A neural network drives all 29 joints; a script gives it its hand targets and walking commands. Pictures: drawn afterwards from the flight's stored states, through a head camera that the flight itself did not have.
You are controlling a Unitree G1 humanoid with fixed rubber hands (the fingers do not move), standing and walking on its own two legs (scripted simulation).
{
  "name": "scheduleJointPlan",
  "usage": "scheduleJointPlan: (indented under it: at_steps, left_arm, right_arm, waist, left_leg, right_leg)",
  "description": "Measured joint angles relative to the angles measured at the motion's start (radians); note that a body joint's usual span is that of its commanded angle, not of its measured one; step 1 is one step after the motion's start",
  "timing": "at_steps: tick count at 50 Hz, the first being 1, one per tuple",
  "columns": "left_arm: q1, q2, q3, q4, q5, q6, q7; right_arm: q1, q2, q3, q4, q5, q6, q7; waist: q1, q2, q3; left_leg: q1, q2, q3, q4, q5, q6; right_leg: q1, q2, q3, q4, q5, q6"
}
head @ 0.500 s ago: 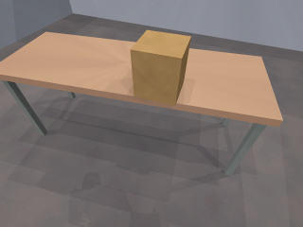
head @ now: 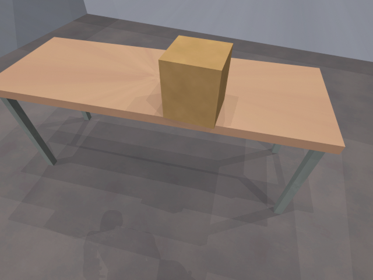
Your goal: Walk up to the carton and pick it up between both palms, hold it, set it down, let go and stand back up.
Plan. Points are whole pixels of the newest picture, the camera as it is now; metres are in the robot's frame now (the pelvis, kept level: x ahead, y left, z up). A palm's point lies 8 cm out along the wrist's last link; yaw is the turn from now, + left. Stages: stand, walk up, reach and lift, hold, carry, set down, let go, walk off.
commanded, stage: walk up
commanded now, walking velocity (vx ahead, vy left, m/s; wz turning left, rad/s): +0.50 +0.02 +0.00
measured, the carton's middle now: (196, 82) +0.81 -0.03 -0.01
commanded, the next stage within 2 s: none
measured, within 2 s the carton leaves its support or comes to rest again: neither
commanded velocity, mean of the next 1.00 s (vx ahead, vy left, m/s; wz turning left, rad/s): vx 0.34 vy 0.07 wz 0.00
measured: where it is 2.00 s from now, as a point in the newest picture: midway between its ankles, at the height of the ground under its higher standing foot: (188, 265)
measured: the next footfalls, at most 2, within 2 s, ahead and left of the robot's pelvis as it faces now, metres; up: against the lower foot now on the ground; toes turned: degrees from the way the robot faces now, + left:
left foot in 0.68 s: +0.38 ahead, +0.10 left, +0.00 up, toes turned +5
right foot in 1.20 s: +0.43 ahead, -0.11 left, +0.00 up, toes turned -7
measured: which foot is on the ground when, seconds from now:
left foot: down 0.00-0.18, up 0.20-0.66, down 0.68-1.00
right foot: down 0.00-0.68, up 0.70-1.00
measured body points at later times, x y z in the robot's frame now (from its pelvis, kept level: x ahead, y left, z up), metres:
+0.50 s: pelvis +0.13 -0.03 +0.01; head +0.14 -0.09 +0.46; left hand -0.01 +0.18 -0.10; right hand +0.23 -0.26 -0.16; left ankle +0.23 +0.14 -0.64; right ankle +0.00 -0.12 -0.74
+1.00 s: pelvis +0.32 +0.02 +0.01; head +0.33 +0.06 +0.46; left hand +0.35 +0.25 -0.16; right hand +0.28 -0.21 -0.12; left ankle +0.34 +0.09 -0.74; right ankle +0.35 -0.16 -0.65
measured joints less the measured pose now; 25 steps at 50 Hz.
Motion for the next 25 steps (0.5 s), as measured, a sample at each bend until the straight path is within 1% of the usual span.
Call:
scheduleJointPlan:
  at_steps: [1,2,3,5,6,8,9,10,11,12,13,14,15,17,20,22,25]
  left_arm:
    - [0.009,0.006,0.003,-0.005,0.002,0.006,-0.007]
    - [0.014,0.009,0.005,-0.014,0.003,0.008,-0.015]
    - [0.014,0.009,0.005,-0.024,0.005,0.005,-0.022]
    - [0.004,0.01,0.006,-0.042,0.011,-0.013,-0.036]
    - [-0.002,0.012,0.006,-0.049,0.013,-0.025,-0.041]
    - [-0.006,0.019,0.007,-0.062,0.013,-0.051,-0.046]
    - [-0.002,0.022,0.006,-0.065,0.011,-0.065,-0.043]
    - [-0.001,0.016,0.006,-0.062,0.012,-0.077,-0.038]
    - [0.007,0.009,0.004,-0.06,0.015,-0.086,-0.033]
    - [0.028,0.008,0.003,-0.056,0.017,-0.09,-0.027]
    - [0.057,0.007,0.004,-0.048,0.02,-0.091,-0.022]
    - [0.091,0.005,0.004,-0.036,0.021,-0.089,-0.017]
    - [0.124,0.001,0.002,-0.021,0.022,-0.085,-0.015]
    - [0.183,-0.003,-0.003,0.008,0.017,-0.083,-0.016]
    - [0.251,-0.007,-0.009,0.036,0.008,-0.091,-0.022]
    - [0.284,-0.013,-0.017,0.043,0.006,-0.097,-0.022]
    - [0.319,-0.033,-0.031,0.047,0.009,-0.101,-0.016]
  right_arm:
    - [0.012,-0.005,-0.004,-0.004,0.0,0.004,0.006]
    - [0.019,-0.012,-0.008,-0.006,0.0,0.005,0.01]
    - [0.021,-0.021,-0.014,-0.005,-0.001,0.002,0.013]
    - [0.025,-0.035,-0.023,0.003,-0.004,-0.008,0.014]
    - [0.027,-0.038,-0.026,0.008,-0.006,-0.012,0.015]
    - [0.033,-0.044,-0.03,0.018,-0.008,-0.018,0.018]
    - [0.037,-0.047,-0.032,0.02,-0.008,-0.019,0.019]
    - [0.034,-0.057,-0.033,0.021,-0.007,-0.02,0.02]
    - [0.031,-0.064,-0.033,0.023,-0.006,-0.02,0.022]
    - [0.025,-0.066,-0.034,0.021,-0.01,-0.018,0.025]
    - [0.013,-0.069,-0.035,0.014,-0.016,-0.016,0.033]
    - [-0.008,-0.076,-0.037,0.002,-0.02,-0.016,0.044]
    - [-0.032,-0.085,-0.039,-0.012,-0.019,-0.02,0.055]
    - [-0.072,-0.099,-0.041,-0.036,-0.021,-0.03,0.071]
    - [-0.109,-0.106,-0.043,-0.05,-0.023,-0.024,0.084]
    - [-0.124,-0.102,-0.041,-0.05,-0.021,-0.011,0.087]
    - [-0.146,-0.089,-0.033,-0.048,-0.017,0.006,0.088]
  waist:
    - [-0.002,0.001,-0.016]
    - [-0.004,0.008,-0.026]
    - [-0.008,0.021,-0.028]
    - [-0.018,0.044,-0.032]
    - [-0.02,0.049,-0.037]
    - [-0.019,0.045,-0.051]
    - [-0.015,0.038,-0.058]
    - [-0.009,0.05,-0.056]
    - [-0.005,0.058,-0.055]
    - [0.008,0.048,-0.06]
    - [0.026,0.033,-0.065]
    - [0.038,0.024,-0.064]
    - [0.043,0.023,-0.058]
    - [0.048,0.029,-0.047]
    - [0.058,0.04,-0.035]
    - [0.066,0.044,-0.027]
    - [0.077,0.049,-0.015]
  left_leg:
    - [-0.006,0.001,0.001,0.005,-0.044,0.006]
    - [-0.008,0.006,0.003,0.0,-0.054,0.009]
    - [-0.005,0.014,0.001,-0.012,-0.033,0.01]
    - [0.003,0.03,-0.004,-0.051,0.049,0.005]
    - [0.006,0.036,-0.006,-0.067,0.082,-0.002]
    - [0.005,0.041,-0.004,-0.061,0.078,-0.021]
    - [-0.007,0.04,-0.002,-0.03,0.048,-0.024]
    - [-0.03,0.052,-0.008,0.039,-0.015,-0.011]
    - [-0.066,0.056,-0.012,0.134,-0.064,-0.003]
    - [-0.108,0.046,-0.005,0.239,-0.085,0.003]
    - [-0.152,0.033,0.006,0.341,-0.069,0.007]
    - [-0.197,0.025,0.012,0.432,-0.025,0.009]
    - [-0.242,0.022,0.011,0.501,0.028,0.012]
    - [-0.316,0.029,0.009,0.566,0.126,0.011]
    - [-0.399,0.05,0.008,0.588,0.225,0.003]
    - [-0.436,0.06,0.019,0.581,0.25,-0.004]
    - [-0.462,0.068,0.058,0.525,0.265,-0.013]
  right_leg:
    - [-0.02,-0.004,-0.01,0.038,-0.067,0.003]
    - [-0.041,-0.008,-0.031,0.082,-0.076,0.006]
    - [-0.055,-0.01,-0.056,0.117,-0.051,0.008]
    - [-0.071,-0.015,-0.092,0.146,-0.009,0.01]
    - [-0.069,-0.017,-0.101,0.134,-0.001,0.009]
    - [-0.029,-0.02,-0.105,0.036,0.02,0.001]
    - [0.004,-0.021,-0.103,-0.031,0.038,-0.006]
    - [0.016,-0.009,-0.113,-0.049,0.087,-0.017]
    - [0.024,-0.002,-0.125,-0.039,0.094,-0.028]
    - [0.032,-0.007,-0.126,-0.032,0.084,-0.036]
    - [0.044,-0.016,-0.116,-0.037,0.073,-0.039]
    - [0.063,-0.023,-0.105,-0.055,0.07,-0.039]
    - [0.087,-0.03,-0.097,-0.083,0.074,-0.036]
    - [0.141,-0.042,-0.09,-0.145,0.089,-0.028]
    - [0.215,-0.057,-0.088,-0.218,0.094,-0.019]
    - [0.254,-0.069,-0.09,-0.244,0.083,-0.012]
    - [0.3,-0.085,-0.093,-0.268,0.058,0.002]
